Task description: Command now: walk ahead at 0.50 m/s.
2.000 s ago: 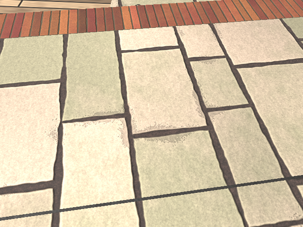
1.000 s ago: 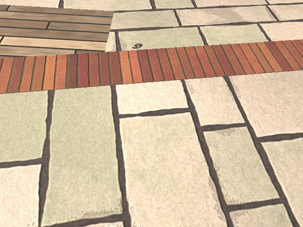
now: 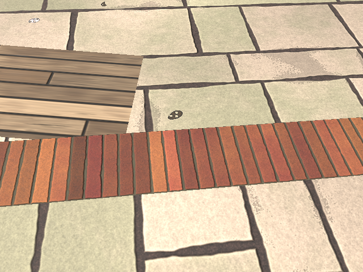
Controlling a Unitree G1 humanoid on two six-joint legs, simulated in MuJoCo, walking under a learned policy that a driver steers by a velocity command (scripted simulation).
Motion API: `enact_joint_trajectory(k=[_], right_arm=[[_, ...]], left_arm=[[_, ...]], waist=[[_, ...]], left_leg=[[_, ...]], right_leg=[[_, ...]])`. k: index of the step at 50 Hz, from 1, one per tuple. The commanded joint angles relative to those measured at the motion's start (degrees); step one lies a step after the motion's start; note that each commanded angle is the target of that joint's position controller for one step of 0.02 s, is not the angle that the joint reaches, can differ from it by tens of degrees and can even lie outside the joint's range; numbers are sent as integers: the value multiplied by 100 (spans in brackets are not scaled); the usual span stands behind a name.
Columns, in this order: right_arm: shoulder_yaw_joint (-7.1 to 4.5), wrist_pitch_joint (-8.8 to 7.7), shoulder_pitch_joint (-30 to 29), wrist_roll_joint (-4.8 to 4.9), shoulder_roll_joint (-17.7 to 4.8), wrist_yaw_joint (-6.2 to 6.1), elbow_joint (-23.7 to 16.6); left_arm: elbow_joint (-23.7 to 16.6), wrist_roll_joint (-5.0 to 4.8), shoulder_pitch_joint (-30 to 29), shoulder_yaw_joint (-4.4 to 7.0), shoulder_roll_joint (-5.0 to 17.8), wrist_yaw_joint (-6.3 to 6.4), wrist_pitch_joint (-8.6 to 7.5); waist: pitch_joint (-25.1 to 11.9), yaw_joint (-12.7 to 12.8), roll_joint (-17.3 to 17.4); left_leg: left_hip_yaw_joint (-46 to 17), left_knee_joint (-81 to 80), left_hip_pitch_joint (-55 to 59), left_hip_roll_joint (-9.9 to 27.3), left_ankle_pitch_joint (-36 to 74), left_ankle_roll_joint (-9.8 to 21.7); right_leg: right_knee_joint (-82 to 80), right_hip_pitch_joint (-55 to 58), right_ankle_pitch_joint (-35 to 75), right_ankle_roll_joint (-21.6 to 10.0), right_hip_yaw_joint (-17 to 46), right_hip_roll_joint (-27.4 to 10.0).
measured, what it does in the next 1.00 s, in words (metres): walks ahead, turning left: right foot, then left foot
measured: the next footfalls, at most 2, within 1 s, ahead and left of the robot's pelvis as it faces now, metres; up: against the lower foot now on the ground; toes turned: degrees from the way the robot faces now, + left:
right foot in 0.40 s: +0.41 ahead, -0.15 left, +0.00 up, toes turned +4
left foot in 0.92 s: +0.63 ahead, +0.20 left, +0.00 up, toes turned +23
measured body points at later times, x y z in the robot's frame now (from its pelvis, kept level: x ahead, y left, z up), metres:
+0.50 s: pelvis +0.28 -0.04 -0.01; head +0.32 -0.05 +0.44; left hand +0.45 +0.22 -0.10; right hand +0.30 -0.32 -0.15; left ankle +0.12 +0.08 -0.66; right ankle +0.37 -0.15 -0.74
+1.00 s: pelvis +0.53 +0.06 -0.01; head +0.54 +0.07 +0.44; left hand +0.49 +0.33 -0.14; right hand +0.78 -0.12 -0.12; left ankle +0.59 +0.18 -0.74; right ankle +0.42 -0.15 -0.66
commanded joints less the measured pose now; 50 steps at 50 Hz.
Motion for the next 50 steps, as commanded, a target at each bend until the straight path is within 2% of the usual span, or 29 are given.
enact_joint_trajectory(k=[1, 5, 9, 15, 18, 19, 20, 21, 22, 23, 24, 25, 26, 27, 29, 32, 33, 34, 36, 37, 40, 43, 44, 45, 46, 47, 48, 49, 50], right_arm=[[-113, -112, 49, -43, -573, -1, -214], [-174, -140, 430, -8, -819, -102, -10], [-160, -84, 746, 43, -852, -189, 133], [-196, 90, 1424, 131, -923, -246, 421], [-263, 160, 1296, 148, -1031, -293, 404], [-265, 177, 1158, 151, -1037, -293, 362], [-207, 179, 1096, 112, -877, -286, 294], [-89, 173, 1090, -19, -551, -286, 89], [63, 60, 1885, 123, 66, -251, 19], [-97, 10, 1542, 247, -639, -255, 103], [-183, -6, 1043, 313, -882, -259, -43], [-188, 10, 845, 291, -791, -286, -61], [-223, 50, 746, 223, -713, -296, -81], [-238, 123, 862, 223, -581, -276, -88], [-226, 265, 841, 239, -355, -254, -178], [-243, 372, 541, 178, -333, -240, -389], [154, 117, 1254, -744, 346, 125, 8], [74, 19, 1070, -661, 266, 257, 33], [32, -72, 214, -428, -151, 413, -230], [54, -81, -108, -394, -212, 439, -364], [149, -14, -559, -322, -205, 398, -645], [37, -54, -365, -319, -524, 298, -624], [-38, -98, -113, -266, -675, 259, -577], [-155, -175, 199, -199, -915, 195, -517], [-309, -265, 700, -193, -1302, 65, -402], [-461, -173, 1607, -256, -1884, -110, -362], [-403, -122, 2106, -302, -1741, -128, -284], [-481, -257, 2026, -324, -1689, -163, -131], [-511, -284, 1418, -95, -1554, -204, -234]], left_arm=[[-314, 49, 96, 138, 413, 46, 13], [-499, 124, -460, 140, 343, 72, 85], [-673, 109, -1151, 82, 174, -2, 19], [-1058, 56, -2197, 22, 184, -178, -121], [-1012, 46, -1850, 99, 443, -221, -206], [-874, 56, -1329, 180, 593, -198, -229], [-617, 103, -395, 317, 885, -144, -248], [-483, 192, 644, 423, 1326, -77, -233], [-377, 177, 737, 453, 1517, -106, -170], [-475, 136, 565, 287, 863, -97, -159], [-523, 117, 176, 207, 593, -66, -160], [-541, 146, -180, 168, 496, -65, -166], [-524, 173, -433, 138, 356, -73, -170], [-502, 228, -576, 123, 305, -71, -185], [-441, 213, -686, 148, 311, -64, -219], [-338, 229, -623, 221, 493, -5, -235], [-391, 822, -116, -15, -354, -20, -412], [-236, 828, 144, 14, -206, -51, -427], [-308, 717, -33, -1, 99, -105, -392], [-325, 674, -49, -12, 197, -118, -366], [-294, 592, 129, 88, 583, -109, -349], [-374, 538, -13, 213, 835, -27, -356], [-421, 545, -147, 237, 876, 15, -351], [-446, 546, -165, 241, 886, 32, -358], [-443, 518, 166, 178, 655, -17, -358], [-675, 682, 1187, -75, -204, -83, -367], [-774, 527, 905, -59, 106, -193, -332], [-1080, 384, -384, -32, 203, -242, -261], [-1142, 453, -655, 37, 414, -113, -216]], waist=[[-318, 69, 752], [-71, 3, 482], [55, -210, 509], [326, -486, 493], [111, -164, 707], [-181, 147, 740], [-853, 552, 660], [-1844, 877, -64], [-2558, 424, -1785], [-2092, 609, -1084], [-1261, 591, -755], [-840, 422, -319], [-509, 281, -272], [-398, 102, -442], [-207, -23, -412], [-25, -57, -208], [-72, 25, 187], [234, 93, 79], [186, 176, 10], [146, 172, 41], [145, 138, -135], [66, -88, -214], [-43, -289, -220], [-292, -476, -132], [-1042, -566, 360], [-2900, -236, 1622], [-3647, -500, 1073], [-2111, -848, 509], [-1213, -622, 597]], left_leg=[[-1801, -1801, 965, 1444, -33, 881], [-1273, -2041, 1072, 1415, 898, 968], [-730, -2080, 1213, 1162, 1101, 755], [-1088, -1582, 2018, 1436, 1168, 779], [-1343, -1077, 2174, 1577, 1768, 639], [-1255, -556, 2068, 1423, 2494, 536], [-1049, 498, 1565, 1075, 2613, 361], [-727, 2333, 360, 561, 902, 131], [-668, 4039, -1659, -189, -2486, -143], [-1179, 4653, -2166, 175, -2475, -125], [-1042, 4700, -2432, 408, -1940, -86], [-938, 4549, -2205, 659, -1452, -108], [-928, 4292, -2014, 808, -1155, -126], [-955, 4157, -1693, 948, -953, -130], [-880, 3957, -1597, 1045, -825, -168], [-903, 3403, -1951, 1091, -216, -260], [-976, 3310, -2034, 977, 443, -180], [-1069, 3150, -2360, 940, 654, -159], [-782, 2577, -2440, 924, 1008, -143], [-618, 2167, -2171, 899, 1136, -150], [-314, 1447, -1740, 718, 909, -180], [-224, 864, -1362, 413, 825, -50], [-128, 637, -881, 201, 1005, 80], [42, 404, -90, -95, 1429, 278], [-170, 345, 1289, -51, 3032, 741], [-2405, 634, 4142, 1393, 5126, 2373], [-4315, -80, 4937, 2343, 4887, 2907], [-3817, -456, 3899, 2087, 3850, 2181], [-3030, -641, 2705, 1771, 2954, 1775]], right_leg=[[-160, -1025, 583, -3, 302, -582], [-1168, -1583, 1519, 232, 244, -624], [-2507, -1457, 2647, 281, 39, -439], [-3648, -1465, 2438, 266, 37, -122], [-3908, -667, 1929, 117, 35, 37], [-4056, 139, 1859, -2, -98, 172], [-3885, 1604, 1997, -215, -25, 38], [-3651, 3397, 1973, -553, 1178, -1124], [-4360, 4946, 805, -1337, 3655, -2266], [-4688, 4529, 99, -1128, 3609, -2042], [-4809, 3754, 233, -867, 2664, -1870], [-4994, 2958, 722, -763, 2065, -1667], [-5198, 2348, 1076, -721, 1567, -1483], [-5381, 1936, 1260, -687, 1175, -1375], [-5677, 1556, 1553, -762, 672, -1334], [-5859, 1538, 2041, -835, 63, -1338], [-6094, 1845, 1653, -1181, 19, -1537], [-6135, 1980, 1689, -1157, -166, -1549], [-6107, 2064, 1829, -1031, -754, -1308], [-6045, 1951, 2252, -974, -1037, -1215], [-5690, 2246, 4116, -889, -1395, -1260], [-5139, 2735, 4747, -679, -1507, -1363], [-4717, 2673, 5088, -532, -1620, -1308], [-4098, 2451, 5288, -321, -1737, -1135], [-2993, 2067, 4553, 80, -1818, -792], [-1213, 527, 1259, 721, -1691, -175], [122, -403, -2028, 812, -701, 439], [625, -1343, -1978, 595, 60, 286], [705, -1505, -1834, 528, 186, -59]])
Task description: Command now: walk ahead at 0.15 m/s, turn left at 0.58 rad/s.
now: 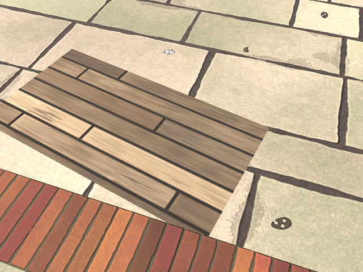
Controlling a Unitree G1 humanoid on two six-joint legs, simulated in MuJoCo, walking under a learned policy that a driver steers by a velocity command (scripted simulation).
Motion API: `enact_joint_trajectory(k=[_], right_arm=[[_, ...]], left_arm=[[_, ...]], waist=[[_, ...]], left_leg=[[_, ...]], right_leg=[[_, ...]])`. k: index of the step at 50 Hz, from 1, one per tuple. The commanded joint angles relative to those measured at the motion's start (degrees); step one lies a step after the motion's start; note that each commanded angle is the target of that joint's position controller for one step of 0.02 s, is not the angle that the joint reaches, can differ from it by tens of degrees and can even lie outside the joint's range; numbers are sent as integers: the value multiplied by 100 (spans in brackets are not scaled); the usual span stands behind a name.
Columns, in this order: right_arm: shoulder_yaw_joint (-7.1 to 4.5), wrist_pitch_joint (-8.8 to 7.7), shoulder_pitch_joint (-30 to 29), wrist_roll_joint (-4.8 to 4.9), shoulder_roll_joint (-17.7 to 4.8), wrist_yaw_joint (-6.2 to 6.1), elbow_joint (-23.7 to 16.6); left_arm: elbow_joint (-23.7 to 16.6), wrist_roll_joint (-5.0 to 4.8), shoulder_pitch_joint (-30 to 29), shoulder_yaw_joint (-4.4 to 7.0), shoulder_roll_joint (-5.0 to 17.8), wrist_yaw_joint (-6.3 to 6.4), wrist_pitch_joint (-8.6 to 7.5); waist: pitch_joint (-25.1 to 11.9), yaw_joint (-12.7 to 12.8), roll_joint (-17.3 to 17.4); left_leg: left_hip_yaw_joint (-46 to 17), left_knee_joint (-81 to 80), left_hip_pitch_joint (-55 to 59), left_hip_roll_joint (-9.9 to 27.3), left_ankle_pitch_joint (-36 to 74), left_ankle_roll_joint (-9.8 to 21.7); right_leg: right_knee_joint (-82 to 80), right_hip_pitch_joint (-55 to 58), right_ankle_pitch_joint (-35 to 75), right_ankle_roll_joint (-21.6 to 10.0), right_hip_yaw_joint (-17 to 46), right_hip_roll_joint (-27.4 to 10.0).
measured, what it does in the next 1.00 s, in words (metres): walks ahead, turning left: right foot, then left foot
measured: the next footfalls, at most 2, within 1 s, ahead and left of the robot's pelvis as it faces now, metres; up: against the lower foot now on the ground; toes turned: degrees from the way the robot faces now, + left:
right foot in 0.40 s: +0.15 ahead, -0.14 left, +0.00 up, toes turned +14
left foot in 0.78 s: +0.08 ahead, +0.04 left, +0.00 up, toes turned +17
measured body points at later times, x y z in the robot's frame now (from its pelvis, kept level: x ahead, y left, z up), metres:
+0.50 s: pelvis +0.09 -0.05 +0.02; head +0.12 -0.05 +0.47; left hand +0.11 +0.25 -0.08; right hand +0.33 -0.26 -0.07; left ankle +0.07 +0.07 -0.67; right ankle +0.11 -0.15 -0.72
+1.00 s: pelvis +0.15 -0.04 +0.02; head +0.16 -0.03 +0.47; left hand +0.18 +0.25 -0.10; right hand +0.24 -0.30 -0.10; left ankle +0.05 +0.03 -0.72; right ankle +0.25 -0.14 -0.68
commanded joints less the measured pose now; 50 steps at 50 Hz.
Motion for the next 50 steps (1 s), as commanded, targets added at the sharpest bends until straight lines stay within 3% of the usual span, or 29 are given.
enact_joint_trajectory(k=[1, 2, 4, 6, 10, 14, 18, 19, 20, 21, 22, 23, 24, 25, 26, 27, 29, 32, 35, 37, 38, 39, 40, 41, 42, 43, 45, 47, 50], right_arm=[[-359, -54, 945, 242, -973, -199, -40], [-272, -53, 579, 291, -765, -189, -168], [-210, -22, 276, 145, -671, -115, -415], [-267, -97, -86, 85, -901, -22, -705], [-322, -206, 89, 110, -1020, 114, -991], [-317, -135, 407, 145, -923, 169, -1130], [-264, 15, 193, 152, -882, 220, -1175], [-209, 54, 254, 117, -775, 257, -1139], [-115, 95, 424, 96, -541, 276, -1102], [-5, 107, 622, 38, -179, 232, -1339], [-144, 122, 289, -187, -682, 130, -1344], [-208, 195, 250, -178, -907, 25, -1188], [-247, 250, 430, -151, -989, -96, -1072], [-265, 609, 488, 227, -784, -182, -956], [-136, 797, 722, 306, -437, -144, -935], [-93, 897, 731, 346, -362, -80, -902], [-74, 1014, 431, 344, -389, -37, -947], [13, 1078, 32, 226, -353, -47, -988], [18, 1041, -190, 150, -521, -52, -984], [78, 914, 194, 100, -373, -91, -744], [76, 824, 532, 72, -413, -127, -567], [30, 734, 1112, 44, -671, -168, -394], [-152, 718, 1382, 110, -1363, -183, -344], [-197, 696, 1542, 103, -1337, -188, -205], [-106, 656, 1292, 120, -1025, -175, -200], [-47, 623, 1090, 145, -809, -174, -212], [10, 521, 943, 175, -629, -212, -167], [0, 434, 1078, 191, -639, -188, -36], [-31, 385, 1265, 185, -694, -149, 143]], left_arm=[[-621, 120, -108, 220, 948, 184, -2], [-596, 140, 50, 168, 772, 278, 8], [-564, 70, 255, 104, 586, 332, 55], [-447, -94, 506, 83, 630, 228, 179], [-486, -85, 166, 51, 832, 217, 393], [-580, -122, -238, -1, 945, 331, 303], [-629, -319, -59, 10, 1026, 310, 151], [-680, -364, -9, 23, 1077, 293, 111], [-755, -371, 139, 56, 1235, 297, 65], [-970, -310, -81, 205, 1883, 323, -6], [-959, -90, -73, 325, 1965, 294, -50], [-979, -98, -127, 317, 1743, 296, -62], [-1093, -165, -565, 225, 1400, 244, -71], [-829, -375, -142, 79, 978, 214, 298], [-801, -388, 83, 121, 1191, 206, 478], [-801, -336, 76, 136, 1236, 192, 583], [-836, -300, 27, 121, 1167, 189, 687], [-799, -244, 176, 127, 1182, 161, 719], [-676, -218, 339, 208, 1339, 94, 804], [-624, -290, 215, 207, 1275, 65, 836], [-626, -290, 146, 168, 1102, 71, 806], [-753, -246, -51, 72, 726, 57, 747], [-1033, -246, -305, -21, 476, 41, 691], [-1120, -139, -674, 139, 1097, 89, 695], [-1066, -197, -611, 203, 1180, 54, 680], [-965, -233, -466, 207, 1141, 8, 656], [-859, -177, -375, 208, 1054, -74, 616], [-851, -160, -458, 157, 865, -117, 609], [-1002, -200, -923, 83, 682, -156, 617]], waist=[[-827, -289, 230], [-450, -19, 345], [-526, 290, 85], [-555, 413, 66], [-561, 111, 203], [-600, -272, 302], [-625, -64, 206], [-676, -10, 182], [-901, 22, 20], [-1156, -250, -1159], [-638, 19, -815], [-625, 20, -381], [-478, -201, -513], [-300, -293, 802], [-411, -264, -134], [-413, -203, -760], [-433, -76, -1148], [-403, 178, -1344], [86, 273, -1383], [293, -41, -1108], [231, -211, -854], [46, -454, -2], [245, -543, 1215], [770, -729, 827], [878, -501, 503], [910, -368, 475], [769, -252, 569], [578, -243, 449], [681, -357, 490]], left_leg=[[-2252, -1486, 2613, 1557, 1972, 1533], [-2055, -1756, 1579, 1391, 1742, 1446], [-1924, -2132, 764, 1245, 1453, 1402], [-1523, -2158, 266, 1010, 1220, 1254], [-1902, -1962, 515, 1056, 398, 1159], [-2690, -1635, 1446, 1346, -197, 1297], [-2871, -1211, 1412, 1108, 275, 1206], [-2873, -1075, 1311, 961, 374, 1072], [-2635, -688, 1195, 724, -45, 718], [-1465, 245, 13, -327, -1789, -125], [-899, 1468, -910, -426, -2922, -663], [-795, 2340, -799, -77, -2655, -789], [-640, 2855, -737, -24, -2411, -904], [-606, 2562, -418, -148, -1917, -768], [-414, 2599, -326, -341, -1829, -744], [-310, 2535, -232, -369, -1746, -744], [-185, 2114, 24, -334, -1649, -730], [47, 1022, 753, -173, -1646, -573], [309, 193, 1089, -120, -1835, -327], [463, -977, 2029, -161, -1173, -100], [175, -1241, 2760, -41, -1142, 20], [-1000, -1704, 3557, 846, -1838, 192], [-2970, -2421, 3714, 2013, -2849, 730], [-3280, -2501, 3141, 2388, -2633, 1190], [-2921, -2522, 3069, 2153, -2674, 1188], [-2486, -2645, 2979, 1877, -2575, 1031], [-1778, -2766, 3002, 1482, -1640, 820], [-1299, -2697, 2977, 1315, -757, 791], [-926, -2689, 2660, 1253, -475, 751]], right_leg=[[1368, -2468, -267, -135, 894, -183], [1060, -1990, 55, -178, 919, -281], [695, -1249, 558, -189, 855, -166], [316, -920, 1077, -115, 613, -3], [-402, -1090, 1397, 103, 675, 13], [-1285, -1523, 1259, 19, 793, 91], [-2982, -655, 2123, -343, 504, 424], [-3382, -261, 2691, -591, 562, 328], [-3652, 207, 3589, -1155, 975, -209], [-3944, 1059, 5358, -2826, 2725, -1721], [-4314, 1053, 5178, -3270, 3368, -2317], [-4324, 894, 4843, -2777, 2752, -1963], [-4292, 626, 4779, -2301, 2162, -1514], [-3462, 748, 7001, -1540, 1550, -1385], [-3286, 806, 7814, -1273, 1099, -1053], [-3227, 810, 7926, -1151, 842, -839], [-3159, 787, 7482, -1140, 679, -749], [-3542, 473, 4642, -1269, 905, -824], [-4040, 84, 1737, -1416, 1466, -973], [-3874, -479, 1182, -1284, 1408, -850], [-3543, -952, 1182, -1154, 1283, -691], [-2542, -1678, 915, -937, 806, -295], [-1464, -2885, 369, -687, -28, 575], [-739, -3196, 143, -685, 405, 323], [-417, -3244, 462, -689, 602, 201], [-390, -3178, 788, -654, 634, 118], [-425, -2918, 1418, -530, 519, 42], [-551, -2723, 1825, -401, 402, 62], [-1231, -2433, 2272, -310, 267, 48]])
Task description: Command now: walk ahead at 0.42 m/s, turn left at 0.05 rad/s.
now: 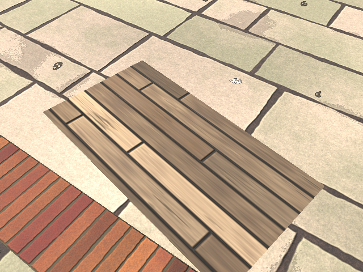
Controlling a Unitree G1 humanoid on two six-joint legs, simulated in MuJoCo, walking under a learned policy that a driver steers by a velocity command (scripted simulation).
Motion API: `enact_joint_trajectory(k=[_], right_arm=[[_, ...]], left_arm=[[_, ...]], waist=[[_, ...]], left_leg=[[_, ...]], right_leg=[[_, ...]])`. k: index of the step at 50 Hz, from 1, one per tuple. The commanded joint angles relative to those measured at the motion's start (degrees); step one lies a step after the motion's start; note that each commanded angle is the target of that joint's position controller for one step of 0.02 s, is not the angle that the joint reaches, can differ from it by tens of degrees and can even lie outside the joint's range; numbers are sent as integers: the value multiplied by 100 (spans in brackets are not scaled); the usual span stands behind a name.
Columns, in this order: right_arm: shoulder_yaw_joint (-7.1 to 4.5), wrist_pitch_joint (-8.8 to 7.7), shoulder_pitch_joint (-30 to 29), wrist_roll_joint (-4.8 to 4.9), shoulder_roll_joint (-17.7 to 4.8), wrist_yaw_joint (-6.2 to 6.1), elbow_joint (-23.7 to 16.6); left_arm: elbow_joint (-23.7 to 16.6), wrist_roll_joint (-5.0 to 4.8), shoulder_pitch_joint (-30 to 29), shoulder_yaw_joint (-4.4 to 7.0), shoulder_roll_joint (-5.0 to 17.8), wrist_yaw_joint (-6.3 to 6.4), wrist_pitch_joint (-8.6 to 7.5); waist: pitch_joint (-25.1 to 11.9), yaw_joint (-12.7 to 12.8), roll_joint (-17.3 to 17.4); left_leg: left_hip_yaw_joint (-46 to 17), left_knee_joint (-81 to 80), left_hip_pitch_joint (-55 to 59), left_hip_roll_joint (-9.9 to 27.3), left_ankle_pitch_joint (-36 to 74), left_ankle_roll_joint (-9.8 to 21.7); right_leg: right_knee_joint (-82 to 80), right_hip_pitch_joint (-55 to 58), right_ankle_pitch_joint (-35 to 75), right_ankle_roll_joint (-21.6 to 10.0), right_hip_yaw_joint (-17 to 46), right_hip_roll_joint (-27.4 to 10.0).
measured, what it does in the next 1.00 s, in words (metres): walks ahead: right foot, then left foot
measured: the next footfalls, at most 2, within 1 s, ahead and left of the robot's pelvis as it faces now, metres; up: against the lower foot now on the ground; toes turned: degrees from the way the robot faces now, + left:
right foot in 0.18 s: +0.22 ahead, -0.14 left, +0.00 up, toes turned -4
left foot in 0.74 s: +0.51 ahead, +0.04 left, +0.00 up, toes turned +3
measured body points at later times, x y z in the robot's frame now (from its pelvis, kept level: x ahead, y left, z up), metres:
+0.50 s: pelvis +0.22 -0.07 +0.00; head +0.24 -0.09 +0.45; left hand +0.21 +0.19 -0.13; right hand +0.34 -0.33 -0.13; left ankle +0.35 +0.09 -0.68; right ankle +0.18 -0.13 -0.75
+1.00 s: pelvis +0.50 -0.03 -0.01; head +0.52 -0.03 +0.44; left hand +0.60 +0.21 -0.15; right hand +0.49 -0.28 -0.15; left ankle +0.47 +0.04 -0.75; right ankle +0.58 -0.20 -0.70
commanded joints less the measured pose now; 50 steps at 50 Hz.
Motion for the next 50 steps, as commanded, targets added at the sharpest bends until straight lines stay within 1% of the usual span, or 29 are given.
enact_joint_trajectory(k=[1, 6, 8, 9, 10, 11, 12, 13, 15, 18, 25, 31, 32, 33, 35, 36, 37, 38, 39, 40, 41, 42, 44, 45, 46, 47, 48, 49, 50], right_arm=[[-198, -147, -69, -14, -831, 16, -170], [-277, -152, -14, -10, -1100, 10, 5], [-260, -126, -195, 2, -1103, 7, 38], [-203, -127, -196, -18, -933, 8, 17], [-48, -141, 7, 79, -365, 16, -254], [-152, -136, 14, -54, -691, 9, -179], [-209, -126, -199, -66, -827, 20, -184], [-198, -141, -331, -34, -810, 78, -175], [-162, -51, -291, -63, -599, 127, -81], [-140, 69, -445, -59, -484, 165, -37], [-74, 58, -1909, -64, -271, 170, -451], [-34, -4, -2670, -62, -226, 221, -671], [-99, -33, -2435, -97, -383, 215, -581], [-134, -71, -2199, -96, -499, 206, -509], [-190, -96, -1590, -125, -558, 127, -293], [-257, -105, -779, -128, -645, 85, -8], [-340, -146, 133, -168, -766, 54, 287], [-489, -198, 494, -271, -1335, 10, 348], [-435, -177, 384, -11, -1120, 53, 296], [-381, -196, -193, 78, -902, 86, 194], [-291, -235, -737, -7, -612, 113, 48], [-255, -267, -835, -58, -488, 110, 102], [-267, -351, -797, -81, -487, 86, 231], [-290, -414, -777, -129, -555, 89, 209], [132, -665, -1010, -745, 772, 24, 95], [223, -740, -1159, -800, 866, -36, 102], [143, -814, -1108, -721, 396, -56, 50], [80, -808, -1027, -617, -21, -55, 170], [109, -761, -552, -620, -92, -22, 333]], left_arm=[[-621, -27, -919, 28, 272, -41, -90], [-713, -36, -880, 72, 413, 30, -108], [-412, -5, -3, 155, 475, 104, -154], [-108, 47, 1029, 268, 763, 181, -226], [-42, 97, 1846, 426, 1508, 230, -263], [29, -86, 1696, 379, 1410, 196, -236], [-61, -133, 1054, 292, 1086, 184, -216], [-144, -116, 576, 199, 738, 156, -242], [-127, -105, 253, 84, 435, 151, -343], [85, -129, 524, 95, 460, 154, -502], [546, -225, 1146, 35, 311, 212, -540], [886, -132, 1433, 38, 420, 295, -491], [940, -60, 1464, 66, 499, 347, -493], [894, -58, 1209, 88, 530, 383, -479], [817, -37, 856, 111, 599, 381, -452], [863, -42, 925, 118, 606, 363, -407], [879, -76, 900, 123, 597, 352, -381], [792, -117, 1513, 49, 123, 316, -385], [815, -155, 1722, 40, 75, 292, -403], [738, -132, 1147, 147, 481, 322, -407], [707, -202, 928, 145, 459, 282, -401], [735, -167, 875, 151, 376, 251, -337], [719, 47, 917, 121, 161, 157, -73], [630, 47, 807, 116, 112, 103, 9], [604, 721, 935, -280, -986, -130, -277], [649, 710, 813, -256, -859, -217, -414], [560, 537, 709, -166, -487, -279, -507], [395, 410, 276, -90, -188, -283, -557], [289, 377, 19, -71, -92, -260, -548]], waist=[[615, -127, 888], [613, 9, 784], [294, 493, 530], [-336, 909, 50], [-1190, 1095, -1411], [-1182, 901, -1188], [-386, 600, -631], [0, 406, -281], [172, 124, -339], [192, 86, -246], [467, 274, -76], [542, 456, -126], [410, 311, -273], [374, 119, -108], [71, -156, -109], [-317, -379, -92], [-580, -769, 45], [-1148, -457, 1323], [-1589, -305, 1622], [-698, -208, 742], [-256, -25, 504], [43, 110, 382], [198, 284, 442], [204, 268, 338], [348, 330, 143], [451, 324, 158], [82, 259, 222], [80, 140, 313], [88, 7, 387]], left_leg=[[-900, -710, -438, 1370, 351, 895], [-838, -328, -667, 1647, 1091, 736], [-516, 834, -826, 1377, 2302, 495], [-115, 2389, -1347, 960, 2391, 321], [453, 4676, -2921, 130, 119, -29], [-376, 5494, -3638, -179, -1523, 87], [-575, 5779, -3905, 230, -1154, 206], [-446, 5542, -3759, 478, -694, 235], [-247, 5057, -3343, 776, -308, 149], [-134, 4817, -3298, 834, 191, 3], [175, 3211, -4022, 903, 1551, -178], [458, 2224, -3629, 594, 1589, -85], [164, 2758, -3745, 748, 1831, 63], [64, 2537, -3716, 751, 1549, 162], [427, 2334, -2495, 295, 549, 390], [515, 2124, -1558, 72, 337, 515], [299, 1539, -370, 222, 521, 703], [-1531, 1473, 1231, 1745, 809, 1296], [-3526, 735, 1731, 2435, 787, 1775], [-2764, 450, 927, 2313, 613, 1561], [-2115, 258, 131, 2187, 977, 1406], [-1682, 80, -474, 2106, 1485, 1277], [-1039, -299, -1239, 1844, 1081, 1094], [-758, -406, -1302, 1754, 1006, 1125], [-432, -92, -1271, 1442, 223, 838], [-292, -8, -1328, 1480, 465, 727], [176, 144, -1468, 1208, 271, 756], [584, 409, -1711, 1015, 13, 751], [633, 554, -1781, 1080, -40, 861]], right_leg=[[-583, -460, 447, 75, -112, -43], [-1246, 555, 346, -243, -283, 150], [-1776, 1747, 291, -408, -399, 427], [-2005, 3006, -97, -609, 97, 70], [-2833, 4353, -1763, -1100, 2624, -1595], [-3611, 4046, -2448, -1261, 4186, -1911], [-3548, 3373, -2578, -1187, 3448, -1808], [-3622, 2757, -1926, -1112, 2805, -1562], [-3801, 2158, -685, -907, 1851, -1065], [-4022, 2047, 437, -966, 1256, -883], [-4186, 2424, 1784, -1066, 493, -631], [-3978, 3147, 2892, -1120, 288, -771], [-3696, 3599, 3554, -1165, 376, -1098], [-3463, 3750, 3841, -1104, 227, -1065], [-2492, 3480, 5452, -974, 6, -943], [-1487, 3301, 5747, -922, 7, -838], [-77, 2565, 4948, -802, -111, -599], [2259, 867, 1269, -564, -294, 104], [3321, -618, -1764, -523, 280, 895], [3088, -993, -1246, -629, 695, 370], [2612, -719, -770, -621, 718, 115], [2278, -365, -712, -570, 698, -21], [1852, 267, -623, -402, 536, -144], [1817, 219, -244, -364, 398, -111], [1739, -232, 1314, -646, 1491, -206], [932, -534, 2008, -704, 1701, -295], [346, -187, 2485, -677, 1298, -76], [-198, -90, 3152, -533, 1060, -12], [-411, -71, 3614, -431, 864, -9]])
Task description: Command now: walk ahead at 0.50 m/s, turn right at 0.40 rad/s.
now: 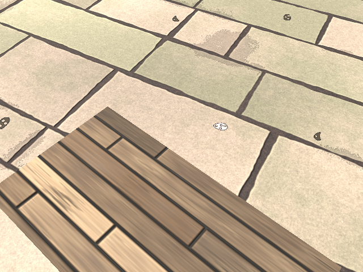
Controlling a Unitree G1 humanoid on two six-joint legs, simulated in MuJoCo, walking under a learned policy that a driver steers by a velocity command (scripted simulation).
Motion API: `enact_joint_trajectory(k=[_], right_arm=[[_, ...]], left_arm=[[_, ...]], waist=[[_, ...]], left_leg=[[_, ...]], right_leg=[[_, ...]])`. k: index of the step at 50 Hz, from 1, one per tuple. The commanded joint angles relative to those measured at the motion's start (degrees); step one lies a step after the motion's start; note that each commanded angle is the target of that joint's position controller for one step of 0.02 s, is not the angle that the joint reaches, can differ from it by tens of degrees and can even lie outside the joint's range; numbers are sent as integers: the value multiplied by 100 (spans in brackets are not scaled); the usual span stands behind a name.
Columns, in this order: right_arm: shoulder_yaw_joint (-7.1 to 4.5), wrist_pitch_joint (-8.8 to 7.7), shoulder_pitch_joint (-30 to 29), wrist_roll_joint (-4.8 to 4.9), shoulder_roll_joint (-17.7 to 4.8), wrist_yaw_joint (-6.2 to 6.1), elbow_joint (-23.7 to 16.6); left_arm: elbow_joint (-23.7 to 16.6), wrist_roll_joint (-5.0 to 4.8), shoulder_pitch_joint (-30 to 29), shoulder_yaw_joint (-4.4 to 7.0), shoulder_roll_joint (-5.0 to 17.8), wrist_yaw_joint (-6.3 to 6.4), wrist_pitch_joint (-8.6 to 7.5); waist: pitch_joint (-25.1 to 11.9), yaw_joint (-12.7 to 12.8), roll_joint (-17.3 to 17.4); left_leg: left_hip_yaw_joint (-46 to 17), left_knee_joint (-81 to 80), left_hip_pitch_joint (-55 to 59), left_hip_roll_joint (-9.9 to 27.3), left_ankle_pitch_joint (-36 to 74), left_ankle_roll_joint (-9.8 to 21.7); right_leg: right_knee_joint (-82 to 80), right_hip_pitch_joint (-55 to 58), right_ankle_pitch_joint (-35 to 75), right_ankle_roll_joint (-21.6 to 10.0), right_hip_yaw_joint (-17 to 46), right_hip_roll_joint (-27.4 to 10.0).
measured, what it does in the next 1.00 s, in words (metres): goes down, turning right: right foot 0.14 m lower, then left foot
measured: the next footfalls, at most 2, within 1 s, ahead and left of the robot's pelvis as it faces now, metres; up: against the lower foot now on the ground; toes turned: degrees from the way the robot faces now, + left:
right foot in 0.28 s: +0.35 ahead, -0.12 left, -0.14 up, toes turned -10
left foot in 0.68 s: +0.46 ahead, +0.09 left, -0.14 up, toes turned -28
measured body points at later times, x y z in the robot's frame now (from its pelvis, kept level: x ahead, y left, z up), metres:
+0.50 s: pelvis +0.25 -0.03 -0.15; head +0.30 -0.04 +0.30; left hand +0.45 +0.18 -0.27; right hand +0.30 -0.32 -0.26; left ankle +0.34 +0.13 -0.77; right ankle +0.31 -0.11 -0.88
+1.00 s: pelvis +0.33 +0.01 -0.14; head +0.36 -0.01 +0.31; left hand +0.61 +0.15 -0.24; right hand +0.30 -0.31 -0.23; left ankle +0.42 +0.10 -0.88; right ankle +0.26 -0.10 -0.84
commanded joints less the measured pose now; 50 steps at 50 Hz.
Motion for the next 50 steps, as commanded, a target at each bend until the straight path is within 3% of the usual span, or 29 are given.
enact_joint_trajectory(k=[1, 4, 5, 6, 8, 9, 11, 13, 14, 15, 16, 17, 18, 19, 20, 22, 23, 24, 27, 32, 33, 34, 35, 36, 37, 38, 41, 46, 50], right_arm=[[112, -138, 548, -126, -311, 14, -28], [324, -193, 1300, -62, -61, 129, 180], [-173, -106, 329, 982, -1222, -138, -127], [-134, -68, 558, 1045, -1173, -266, -125], [-41, 57, 1109, 879, -624, -455, -32], [-20, 137, 1186, 820, -425, -495, -54], [-78, 297, 1153, 835, -476, -538, -157], [-167, 399, 1002, 843, -690, -457, -304], [-191, 384, 873, 855, -726, -338, -308], [-230, 284, 880, 794, -651, -211, -349], [-55, 149, 1517, 756, -368, -84, -683], [-138, 8, 826, 881, -1004, 14, -1096], [-91, 28, 505, 956, -976, 42, -1494], [-17, 105, 394, 899, -625, -61, -1503], [-133, 322, 320, 826, -891, -223, -1372], [-279, 645, 353, 639, -958, -434, -1365], [-309, 633, 346, 489, -873, -485, -1410], [-306, 572, 158, 470, -788, -494, -1489], [-234, 513, -294, 626, -443, -420, -1734], [-410, 614, -753, 678, -745, -278, -2059], [-485, 577, -599, 649, -858, -248, -2034], [-591, 553, -245, 564, -1179, -252, -2037], [-721, 597, -218, 357, -1695, -238, -2060], [-689, 569, -312, 315, -1467, -209, -2152], [-609, 565, -651, 389, -1175, -227, -2274], [-558, 586, -1053, 494, -988, -219, -2338], [-514, 658, -1405, 575, -893, -201, -2350], [-624, 736, -1016, 589, -1216, -243, -2207], [-643, 751, -949, 700, -1348, -173, -2091]], left_arm=[[-394, -33, -337, 12, 261, -38, -83], [-631, 26, -785, -57, 245, 127, 16], [-897, -1013, -1225, 167, 600, 135, 6], [-973, -1083, -1526, 114, 506, 77, -7], [-1163, -817, -1927, 36, 54, -146, 62], [-1186, -788, -2051, 15, -91, -243, 97], [-1133, -765, -1870, -39, -241, -390, 147], [-770, -687, -852, 128, 107, -291, 169], [-410, -616, 210, 293, 383, -159, 180], [-251, -605, 824, 454, 860, 16, 228], [-468, -411, 944, 399, 1338, 90, 103], [-657, -391, 1125, 444, 1387, 186, 154], [-833, -448, 574, 413, 1399, 277, 263], [-942, -501, -22, 368, 1282, 383, 329], [-1157, -588, -680, 279, 1059, 407, 320], [-1240, -564, -1343, 222, 1027, 346, 244], [-1233, -545, -1409, 286, 1102, 359, 224], [-1274, -525, -1387, 319, 1111, 408, 213], [-1244, -605, -1092, 367, 1067, 584, 350], [-1367, -665, -918, 399, 928, 647, 582], [-1372, -672, -817, 384, 822, 643, 580], [-1368, -650, -587, 315, 525, 632, 566], [-1568, -707, -325, 277, 323, 623, 508], [-1664, -653, -522, 425, 841, 578, 390], [-1566, -680, -504, 546, 1164, 555, 410], [-1412, -691, -346, 584, 1186, 579, 504], [-1431, -699, -280, 511, 855, 548, 700], [-1779, -701, -821, 346, 577, 416, 666], [-1745, -668, -631, 366, 626, 343, 634]], waist=[[106, -126, 548], [391, -165, 381], [587, -186, 671], [423, -283, 346], [485, -528, 232], [480, -587, 216], [401, -526, 350], [-56, 8, 344], [-562, 600, 283], [-868, 940, -521], [-2436, 790, -1086], [-3732, 1289, -565], [-3505, 897, 119], [-3153, 525, 934], [-2177, 222, 1430], [-596, -283, 856], [-545, -354, 562], [-688, -267, 364], [-1428, -37, -182], [-975, 24, -658], [-857, -58, -594], [-1011, -96, -89], [-1127, 196, 1784], [-1285, 112, 2000], [-1142, 186, 1551], [-956, 341, 1221], [-657, 410, 1093], [-963, 72, 1434], [-1056, 78, 1546]], left_leg=[[-607, -478, -675, 1408, 314, 799], [-1071, -99, 72, 1836, 794, 895], [-843, 405, -520, 1682, 1371, 496], [-667, 773, -339, 1700, 1395, 354], [-493, 1389, -273, 1667, 1433, 145], [-417, 1695, -373, 1617, 1195, 86], [-295, 2327, -650, 1589, 1250, -16], [-284, 3723, -750, 1627, 2616, -77], [-104, 5114, -1135, 1425, 2800, -203], [288, 7559, -2687, 678, -530, -625], [-819, 9766, -4818, 458, -3720, -838], [-1590, 9883, -4906, 619, -3480, -911], [-1758, 9233, -5410, 836, -2757, -808], [-1821, 8710, -5583, 978, -1793, -785], [-1635, 7581, -5011, 1025, -863, -861], [-1497, 5896, -3343, 988, -410, -1085], [-1336, 4825, -2706, 872, -96, -1118], [-1218, 3874, -2308, 729, 232, -1148], [-1426, 2605, -1970, 536, 894, -1260], [-1487, 922, -1432, 283, 465, -950], [-1477, 370, -869, 399, 672, -839], [-2124, 29, -17, 1333, 794, -503], [-3737, -403, 395, 2712, 1726, 441], [-4505, -596, 186, 2966, 1703, 1032], [-3821, -486, -71, 2704, 1670, 943], [-3098, -430, -387, 2256, 1648, 674], [-1915, -515, -958, 1687, 1559, 428], [-1619, -459, -441, 2010, 1597, 615], [-1623, -226, -491, 2123, 1713, 631]], right_leg=[[-881, 2, 1646, 194, -122, -92], [-1449, -838, 1649, 214, 84, -265], [-1512, -674, 1501, 168, 61, 179], [-1566, -663, 1678, 219, -135, 192], [-1993, -612, 1880, 322, -629, 223], [-2220, -394, 1932, 356, -808, 234], [-2418, 264, 1894, 391, -1034, 296], [-2676, 1401, 1412, 227, -1328, 489], [-3061, 2759, 2031, -87, -1463, 574], [-2886, 4566, 4324, -691, -719, -118], [-602, 7161, 7275, -2199, 1398, -1858], [-1181, 7237, 6451, -2735, 2017, -2179], [-1835, 6643, 3622, -2508, 2146, -2101], [-2445, 5573, 802, -2166, 2564, -2245], [-3029, 3723, -237, -1903, 2488, -2188], [-3435, 570, -84, -1573, 1445, -1177], [-3243, 56, 382, -1335, 788, -558], [-3068, 38, 936, -1164, 399, -178], [-2799, 894, 775, -1036, 639, -239], [-2714, 894, -2553, -548, 1675, -127], [-2410, 620, -2768, -341, 1669, 90], [-1480, 6, -3492, 28, 1294, 445], [46, -947, -4411, 438, 60, 1313], [1361, -1271, -4360, 648, 119, 968], [2019, -1230, -3918, 730, 158, 829], [2273, -1044, -3566, 829, 24, 710], [2246, -647, -2759, 1005, -484, 591], [514, -89, -2875, 1001, -759, 273], [-932, 904, -2964, 693, -1055, 434]])
Velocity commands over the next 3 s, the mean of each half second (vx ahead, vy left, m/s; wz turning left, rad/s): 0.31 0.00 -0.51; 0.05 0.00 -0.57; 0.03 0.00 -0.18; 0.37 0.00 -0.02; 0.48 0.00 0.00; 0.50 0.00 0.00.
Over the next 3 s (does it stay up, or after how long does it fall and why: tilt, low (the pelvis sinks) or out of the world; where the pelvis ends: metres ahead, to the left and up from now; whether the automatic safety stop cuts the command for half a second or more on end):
stays up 0.93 -0.41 -0.14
